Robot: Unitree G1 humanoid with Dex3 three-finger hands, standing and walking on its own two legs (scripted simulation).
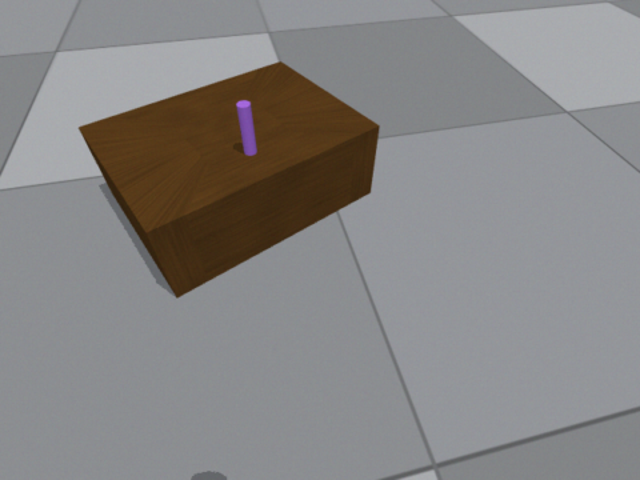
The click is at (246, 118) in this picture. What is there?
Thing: slim round
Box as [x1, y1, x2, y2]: [236, 100, 256, 155]
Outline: 242,100 237,102 236,105 243,148 245,154 251,155 256,152 250,103 246,100
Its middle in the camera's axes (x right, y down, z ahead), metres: -0.25 -0.39 +1.41
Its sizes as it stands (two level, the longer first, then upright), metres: 0.048 0.048 0.195
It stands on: a support 0.36 m high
